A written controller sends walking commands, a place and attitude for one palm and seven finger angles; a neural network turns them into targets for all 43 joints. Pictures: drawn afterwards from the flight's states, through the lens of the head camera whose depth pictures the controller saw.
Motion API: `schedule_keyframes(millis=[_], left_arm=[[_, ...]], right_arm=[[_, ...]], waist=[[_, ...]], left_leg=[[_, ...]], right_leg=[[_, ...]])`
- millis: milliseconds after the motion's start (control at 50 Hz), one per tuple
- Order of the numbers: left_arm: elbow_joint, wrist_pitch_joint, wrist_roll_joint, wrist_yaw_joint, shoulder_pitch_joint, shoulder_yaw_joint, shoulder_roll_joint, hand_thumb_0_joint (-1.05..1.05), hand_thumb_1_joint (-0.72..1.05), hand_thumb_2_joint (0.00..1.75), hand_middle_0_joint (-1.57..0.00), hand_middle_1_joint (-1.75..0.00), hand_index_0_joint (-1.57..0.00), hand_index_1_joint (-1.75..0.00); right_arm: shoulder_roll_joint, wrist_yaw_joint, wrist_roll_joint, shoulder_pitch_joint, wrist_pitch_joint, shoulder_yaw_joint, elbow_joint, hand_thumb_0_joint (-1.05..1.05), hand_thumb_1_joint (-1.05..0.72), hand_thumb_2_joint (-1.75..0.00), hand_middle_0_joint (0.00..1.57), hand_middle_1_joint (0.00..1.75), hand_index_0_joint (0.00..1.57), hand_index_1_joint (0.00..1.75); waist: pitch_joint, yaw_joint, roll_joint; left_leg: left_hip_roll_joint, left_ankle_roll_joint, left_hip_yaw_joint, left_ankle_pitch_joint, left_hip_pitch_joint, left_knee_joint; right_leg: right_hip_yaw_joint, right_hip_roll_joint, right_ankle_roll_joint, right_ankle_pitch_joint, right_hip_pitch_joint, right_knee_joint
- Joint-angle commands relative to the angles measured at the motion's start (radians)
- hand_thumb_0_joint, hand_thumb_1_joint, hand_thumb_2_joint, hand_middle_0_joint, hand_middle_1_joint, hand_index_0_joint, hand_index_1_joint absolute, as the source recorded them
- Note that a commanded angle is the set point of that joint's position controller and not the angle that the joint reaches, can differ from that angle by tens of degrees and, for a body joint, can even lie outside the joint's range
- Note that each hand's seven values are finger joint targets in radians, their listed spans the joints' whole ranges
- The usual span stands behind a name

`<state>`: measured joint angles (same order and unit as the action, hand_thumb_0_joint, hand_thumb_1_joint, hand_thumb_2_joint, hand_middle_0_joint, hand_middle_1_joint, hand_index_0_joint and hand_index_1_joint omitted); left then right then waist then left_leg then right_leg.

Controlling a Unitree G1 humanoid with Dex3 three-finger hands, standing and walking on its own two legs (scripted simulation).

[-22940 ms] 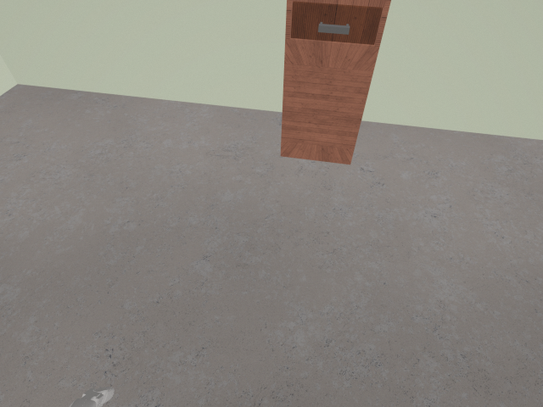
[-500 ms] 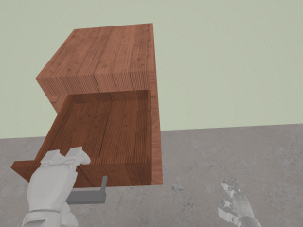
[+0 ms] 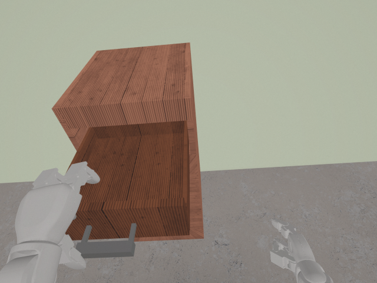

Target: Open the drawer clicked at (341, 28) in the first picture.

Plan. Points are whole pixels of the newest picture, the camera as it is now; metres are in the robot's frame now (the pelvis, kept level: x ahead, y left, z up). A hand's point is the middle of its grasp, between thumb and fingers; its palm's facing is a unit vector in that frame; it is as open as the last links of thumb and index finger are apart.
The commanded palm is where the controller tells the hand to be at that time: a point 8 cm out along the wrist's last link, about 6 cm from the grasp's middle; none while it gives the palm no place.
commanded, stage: draw the hand back to the body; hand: left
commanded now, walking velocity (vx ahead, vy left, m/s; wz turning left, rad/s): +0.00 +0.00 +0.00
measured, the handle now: (108, 239) +0.20 +0.24 -0.02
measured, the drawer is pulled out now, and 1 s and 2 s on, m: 0.29 0.29 0.29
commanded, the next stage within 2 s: step back with the hand held close in 1.68 s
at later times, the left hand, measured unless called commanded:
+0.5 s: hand (68, 223) +0.17 +0.25 +0.12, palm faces +0.11 -0.14 -0.98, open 13.9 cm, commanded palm +0.13 +0.24 +0.18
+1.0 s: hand (76, 194) +0.19 +0.23 +0.17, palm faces +0.38 -0.85 -0.36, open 12.8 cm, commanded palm +0.14 +0.27 +0.18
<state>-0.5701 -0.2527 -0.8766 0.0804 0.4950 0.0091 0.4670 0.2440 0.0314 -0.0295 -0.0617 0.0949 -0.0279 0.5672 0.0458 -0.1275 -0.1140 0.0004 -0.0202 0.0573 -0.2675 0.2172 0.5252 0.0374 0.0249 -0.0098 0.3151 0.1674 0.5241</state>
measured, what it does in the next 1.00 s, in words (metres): stands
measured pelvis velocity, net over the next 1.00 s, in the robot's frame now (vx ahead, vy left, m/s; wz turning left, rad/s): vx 0.02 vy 0.00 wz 0.02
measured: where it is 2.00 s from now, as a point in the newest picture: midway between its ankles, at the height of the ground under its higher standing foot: outside the picture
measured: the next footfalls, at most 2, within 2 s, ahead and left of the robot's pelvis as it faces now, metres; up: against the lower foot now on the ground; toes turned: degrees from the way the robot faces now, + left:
none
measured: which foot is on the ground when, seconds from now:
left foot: down 0.00-1.00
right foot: down 0.00-1.00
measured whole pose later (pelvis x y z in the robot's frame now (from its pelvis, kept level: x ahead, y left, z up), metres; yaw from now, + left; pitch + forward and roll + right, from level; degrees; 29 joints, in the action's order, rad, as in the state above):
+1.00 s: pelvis +0.02 +0.00 +0.00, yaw +1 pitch -4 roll +0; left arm -0.57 0.08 0.03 0.12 0.53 -0.22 0.32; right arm 0.19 -0.07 0.01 -0.19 -0.15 -0.05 0.60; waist -0.01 -0.06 -0.03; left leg -0.01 -0.02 0.08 -0.27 0.14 0.48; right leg 0.02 0.02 -0.01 0.30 0.06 0.44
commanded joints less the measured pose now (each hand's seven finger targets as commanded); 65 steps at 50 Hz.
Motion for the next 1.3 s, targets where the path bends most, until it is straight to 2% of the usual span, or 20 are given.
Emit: schedule_keyframes(millis=[0, 60, 140, 200, 240, 300, 460, 520, 540, 660, 680, 700, 720, 740, 800, 840, 900, 1020, 1160, 1280], left_arm=[[-0.139, 0.009, 0.002, -0.020, -0.162, -0.067, 0.133, 0.00, -0.50, 0.30, -0.30, -1.20, -0.30, -1.20], [-0.170, 0.043, -0.023, -0.028, -0.180, -0.058, 0.145, 0.00, -0.50, 0.30, -0.30, -1.20, -0.30, -1.20], [-0.157, 0.097, -0.039, 0.003, -0.192, -0.154, 0.220, 0.00, -0.50, 0.30, -0.30, -1.20, -0.30, -1.20], [-0.131, 0.127, -0.026, 0.026, -0.149, -0.176, 0.197, 0.00, -0.50, 0.30, -0.30, -1.20, -0.30, -1.20], [-0.134, 0.118, -0.007, 0.038, -0.096, -0.202, 0.192, 0.00, -0.50, 0.30, -0.30, -1.20, -0.30, -1.20], [-0.110, 0.106, 0.022, 0.033, -0.084, -0.184, 0.171, 0.00, -0.50, 0.30, -0.30, -1.20, -0.30, -1.20], [-0.142, 0.103, -0.001, 0.007, -0.112, -0.129, 0.162, 0.00, -0.50, 0.30, -0.30, -1.20, -0.30, -1.20], [-0.155, 0.123, -0.018, 0.023, -0.127, -0.188, 0.223, 0.00, -0.50, 0.30, -0.30, -1.20, -0.30, -1.20], [-0.173, 0.122, -0.017, 0.030, -0.127, -0.202, 0.225, 0.00, -0.50, 0.30, -0.30, -1.20, -0.30, -1.20], [-0.150, 0.124, 0.014, 0.043, -0.039, -0.221, 0.196, 0.00, -0.50, 0.30, -0.30, -1.20, -0.30, -1.20], [-0.190, 0.241, 0.778, 0.025, -0.094, -0.171, -0.155, 0.00, -0.47, 0.32, -0.30, -1.18, -0.30, -1.18], [-0.097, 0.288, 0.806, 0.033, 0.004, -0.248, -0.036, 0.00, -0.43, 0.33, -0.29, -1.15, -0.29, -1.15], [-0.099, 0.306, 0.810, 0.036, 0.039, -0.252, -0.038, 0.00, -0.40, 0.34, -0.29, -1.13, -0.29, -1.13], [-0.142, 0.325, 0.868, 0.040, 0.051, -0.315, -0.005, 0.00, -0.36, 0.36, -0.29, -1.11, -0.29, -1.11], [-0.275, 0.383, 0.897, 0.056, -0.049, -0.332, 0.028, 0.00, -0.26, 0.40, -0.28, -1.04, -0.28, -1.04], [-0.267, 0.389, 0.903, 0.067, -0.045, -0.357, 0.046, 0.00, -0.18, 0.43, -0.28, -1.00, -0.28, -1.00], [-0.226, 0.397, 0.912, 0.058, -0.027, -0.319, -0.008, 0.00, -0.08, 0.48, -0.27, -0.93, -0.27, -0.93], [-0.151, 0.402, 0.928, 0.039, 0.018, -0.346, -0.020, 0.00, 0.13, 0.57, -0.25, -0.80, -0.25, -0.80], [-0.163, 0.411, 0.930, 0.043, 0.021, -0.391, 0.017, 0.00, 0.37, 0.68, -0.24, -0.64, -0.24, -0.64], [-0.144, 0.405, 0.933, 0.052, 0.008, -0.413, 0.028, 0.00, 0.58, 0.76, -0.22, -0.50, -0.22, -0.50]], right_arm=[[0.074, -0.019, 0.001, 0.206, -0.065, 0.022, -0.171, 0.00, -0.90, -0.90, 0.20, 0.30, 0.20, 0.30], [0.068, -0.032, 0.009, 0.194, -0.082, 0.008, -0.183, 0.00, -0.90, -0.90, 0.20, 0.30, 0.20, 0.30], [0.070, -0.048, 0.017, 0.202, -0.095, 0.008, -0.169, 0.00, -0.90, -0.90, 0.20, 0.30, 0.20, 0.30], [0.065, -0.043, 0.020, 0.178, -0.100, 0.020, -0.152, 0.00, -0.90, -0.90, 0.20, 0.30, 0.20, 0.30], [0.065, -0.033, 0.010, 0.199, -0.107, 0.023, -0.160, 0.00, -0.90, -0.90, 0.20, 0.30, 0.20, 0.30], [0.072, -0.025, 0.012, 0.183, -0.104, 0.031, -0.153, 0.00, -0.90, -0.90, 0.20, 0.30, 0.20, 0.30], [0.075, -0.036, 0.012, 0.170, -0.119, 0.022, -0.168, 0.00, -0.90, -0.90, 0.20, 0.30, 0.20, 0.30], [0.081, -0.047, 0.017, 0.168, -0.111, 0.027, -0.163, 0.00, -0.90, -0.90, 0.20, 0.30, 0.20, 0.30], [0.079, -0.046, 0.013, 0.189, -0.116, 0.022, -0.169, 0.00, -0.90, -0.90, 0.20, 0.30, 0.20, 0.30], [0.075, -0.031, 0.012, 0.154, -0.108, 0.031, -0.163, 0.00, -0.90, -0.90, 0.20, 0.30, 0.20, 0.30], [-0.003, -0.053, 0.003, 0.089, -0.180, 0.022, -0.229, 0.00, -0.90, -0.90, 0.20, 0.30, 0.20, 0.30], [0.029, -0.069, 0.015, 0.083, -0.220, 0.019, -0.193, 0.00, -0.90, -0.90, 0.20, 0.30, 0.20, 0.30], [0.028, -0.075, 0.016, 0.095, -0.236, 0.013, -0.190, 0.00, -0.90, -0.90, 0.20, 0.30, 0.20, 0.30], [0.035, -0.092, 0.019, 0.084, -0.237, 0.015, -0.177, 0.00, -0.90, -0.90, 0.20, 0.30, 0.20, 0.30], [0.038, -0.117, 0.035, 0.059, -0.281, 0.011, -0.172, 0.00, -0.90, -0.90, 0.20, 0.30, 0.20, 0.30], [0.038, -0.122, 0.037, 0.048, -0.299, 0.006, -0.151, 0.00, -0.90, -0.90, 0.20, 0.30, 0.20, 0.30], [0.033, -0.113, 0.036, 0.028, -0.309, 0.004, -0.133, 0.00, -0.90, -0.90, 0.20, 0.30, 0.20, 0.30], [0.044, -0.106, 0.036, 0.034, -0.292, 0.029, -0.125, 0.00, -0.90, -0.90, 0.20, 0.30, 0.20, 0.30], [0.046, -0.114, 0.033, 0.037, -0.275, 0.041, -0.117, 0.00, -0.90, -0.90, 0.20, 0.30, 0.20, 0.30], [0.047, -0.121, 0.029, 0.034, -0.269, 0.049, -0.107, 0.00, -0.90, -0.90, 0.20, 0.30, 0.20, 0.30]], waist=[[0.037, 0.016, 0.085], [0.085, 0.009, 0.087], [0.068, -0.008, 0.056], [0.064, -0.014, 0.052], [0.076, -0.023, 0.016], [0.051, -0.011, 0.073], [0.068, 0.002, 0.096], [0.083, -0.006, 0.090], [0.089, -0.011, 0.041], [0.095, -0.011, 0.032], [-0.008, 0.106, 0.165], [0.003, 0.082, 0.216], [-0.014, 0.072, 0.145], [0.005, 0.061, 0.168], [0.054, 0.063, 0.054], [0.015, 0.058, -0.035], [-0.031, 0.066, -0.060], [0.010, 0.062, 0.092], [0.060, 0.062, 0.038], [0.058, 0.067, 0.074]], left_leg=[[-0.013, 0.049, -0.073, 0.170, -0.075, -0.083], [-0.016, 0.054, -0.074, 0.164, -0.097, -0.075], [-0.010, 0.045, -0.064, 0.139, -0.101, -0.080], [-0.019, 0.041, -0.067, 0.179, -0.097, -0.069], [-0.017, 0.033, -0.062, 0.194, -0.088, -0.070], [-0.023, 0.036, -0.068, 0.196, -0.062, -0.075], [-0.018, 0.045, -0.060, 0.159, -0.073, -0.080], [-0.017, 0.043, -0.060, 0.183, -0.085, -0.072], [-0.014, 0.039, -0.053, 0.180, -0.086, -0.071], [-0.017, 0.034, -0.060, 0.232, -0.076, -0.056], [0.012, 0.064, -0.044, 0.172, -0.180, -0.050], [0.024, 0.058, -0.040, 0.139, -0.167, -0.067], [0.016, 0.054, -0.048, 0.121, -0.157, -0.078], [0.015, 0.046, -0.036, 0.138, -0.148, -0.094], [0.006, 0.039, -0.047, 0.172, -0.162, -0.097], [0.002, 0.028, -0.045, 0.182, -0.139, -0.108], [0.006, 0.020, -0.037, 0.225, -0.130, -0.118], [0.011, 0.027, -0.045, 0.291, -0.139, -0.122], [0.003, 0.028, -0.059, 0.315, -0.168, -0.122], [0.002, 0.030, -0.063, 0.339, -0.184, -0.120]], right_leg=[[-0.048, -0.008, 0.004, -0.144, 0.053, -0.145], [-0.048, -0.017, 0.003, -0.110, 0.048, -0.150], [-0.030, -0.010, -0.010, -0.064, 0.054, -0.175], [-0.047, -0.008, -0.012, -0.126, 0.051, -0.163], [-0.032, -0.004, -0.019, -0.150, 0.034, -0.154], [-0.054, -0.005, -0.007, -0.177, 0.037, -0.146], [-0.068, -0.010, -0.005, -0.098, 0.066, -0.147], [-0.063, -0.012, -0.007, -0.133, 0.057, -0.146], [-0.053, -0.006, -0.016, -0.124, 0.051, -0.146], [-0.074, -0.004, -0.016, -0.192, 0.040, -0.122], [-0.086, 0.010, -0.015, -0.208, 0.060, -0.130], [-0.093, 0.006, -0.009, -0.169, 0.047, -0.122], [-0.084, 0.003, -0.010, -0.148, 0.050, -0.132], [-0.090, -0.004, -0.008, -0.147, 0.025, -0.146], [-0.078, -0.025, -0.002, -0.188, -0.002, -0.153], [-0.073, -0.024, -0.013, -0.190, -0.003, -0.168], [-0.083, -0.023, -0.018, -0.225, 0.001, -0.163], [-0.093, -0.022, -0.006, -0.311, -0.042, -0.164], [-0.083, -0.025, -0.004, -0.344, -0.060, -0.184], [-0.087, -0.023, 0.002, -0.375, -0.053, -0.191]])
